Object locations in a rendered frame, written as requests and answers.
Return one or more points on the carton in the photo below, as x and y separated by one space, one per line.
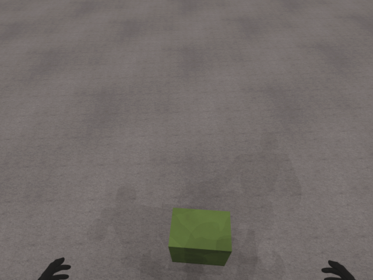
200 236

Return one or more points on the robot left hand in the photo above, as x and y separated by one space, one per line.
53 268

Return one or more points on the robot right hand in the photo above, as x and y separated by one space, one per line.
339 270

